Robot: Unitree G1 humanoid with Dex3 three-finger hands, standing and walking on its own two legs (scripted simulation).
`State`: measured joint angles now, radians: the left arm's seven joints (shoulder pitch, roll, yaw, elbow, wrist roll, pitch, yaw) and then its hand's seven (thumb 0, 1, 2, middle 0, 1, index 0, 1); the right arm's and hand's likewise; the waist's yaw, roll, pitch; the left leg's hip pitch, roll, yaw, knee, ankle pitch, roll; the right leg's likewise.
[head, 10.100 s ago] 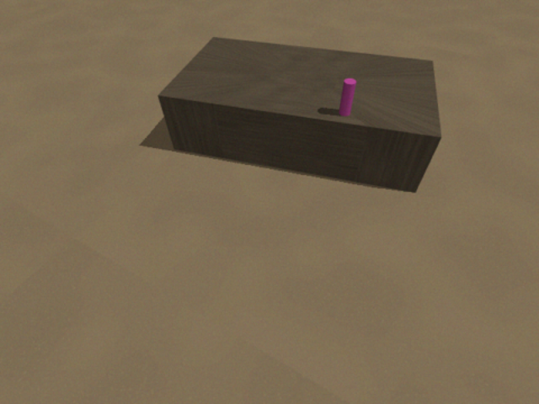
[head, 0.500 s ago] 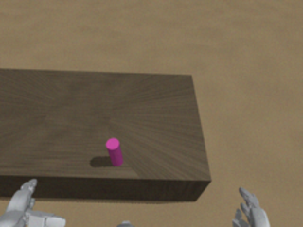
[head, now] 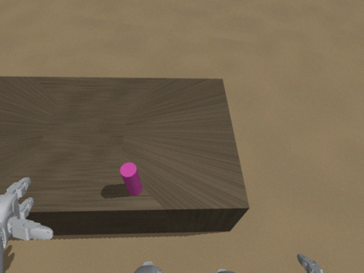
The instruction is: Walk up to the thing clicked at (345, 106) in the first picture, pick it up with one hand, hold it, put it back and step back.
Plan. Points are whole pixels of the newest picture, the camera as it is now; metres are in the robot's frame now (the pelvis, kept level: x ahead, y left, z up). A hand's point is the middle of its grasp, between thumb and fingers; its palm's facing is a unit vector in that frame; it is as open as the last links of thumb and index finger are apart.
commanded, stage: go down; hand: left
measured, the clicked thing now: (132, 180) +0.46 +0.18 -0.28
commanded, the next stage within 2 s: none
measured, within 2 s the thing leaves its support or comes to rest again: neither
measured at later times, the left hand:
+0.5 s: hand (31, 184) +0.33 +0.35 -0.01, palm faces +0.13 -0.98 -0.13, open 17.2 cm
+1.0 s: hand (26, 177) +0.35 +0.37 -0.01, palm faces +0.15 -0.98 -0.11, open 17.3 cm
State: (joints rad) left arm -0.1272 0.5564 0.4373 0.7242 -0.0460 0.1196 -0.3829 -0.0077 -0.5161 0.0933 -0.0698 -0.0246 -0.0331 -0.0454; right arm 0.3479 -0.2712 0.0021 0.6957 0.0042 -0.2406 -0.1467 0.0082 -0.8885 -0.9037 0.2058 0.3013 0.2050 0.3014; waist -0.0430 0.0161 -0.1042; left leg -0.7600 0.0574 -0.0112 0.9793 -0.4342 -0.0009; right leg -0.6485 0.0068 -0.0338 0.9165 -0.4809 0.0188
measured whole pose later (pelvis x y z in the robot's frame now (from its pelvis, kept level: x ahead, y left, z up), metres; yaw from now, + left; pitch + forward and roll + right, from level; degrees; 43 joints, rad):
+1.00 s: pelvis -0.01 +0.01 -0.01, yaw -1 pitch +17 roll -4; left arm -0.46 0.73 0.57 1.09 -0.07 -0.19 -0.51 -0.01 -0.48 0.07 -0.07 -0.02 -0.04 -0.03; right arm 0.31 -0.28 0.04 0.69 -0.02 -0.18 -0.13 0.00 -0.89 -0.90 0.21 0.30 0.21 0.30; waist -0.07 -0.01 -0.08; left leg -0.90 0.06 -0.02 1.04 -0.44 0.01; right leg -0.77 0.01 -0.04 0.95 -0.47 0.03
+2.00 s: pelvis -0.01 +0.01 -0.03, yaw -1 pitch +21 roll -6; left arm -0.61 0.83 0.63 1.16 -0.09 -0.23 -0.58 -0.01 -0.49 0.07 -0.07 -0.02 -0.04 -0.04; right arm 0.32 -0.29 0.07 0.69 -0.03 -0.17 -0.13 0.00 -0.90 -0.90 0.21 0.30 0.21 0.30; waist -0.10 -0.01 -0.09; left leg -1.05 0.06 -0.04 1.14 -0.47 0.02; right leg -0.91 0.02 -0.05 1.04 -0.50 0.03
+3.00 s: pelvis -0.01 +0.01 -0.04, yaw -1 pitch +22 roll -5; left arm -0.62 0.84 0.67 1.15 -0.15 -0.28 -0.64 -0.01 -0.43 0.06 -0.06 -0.02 -0.03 -0.03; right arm 0.30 -0.29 0.09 0.69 -0.03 -0.16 -0.13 0.00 -0.90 -0.90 0.21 0.30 0.21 0.30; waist -0.10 -0.02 -0.09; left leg -1.09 0.06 -0.05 1.17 -0.47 0.01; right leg -0.95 0.02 -0.06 1.08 -0.51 0.03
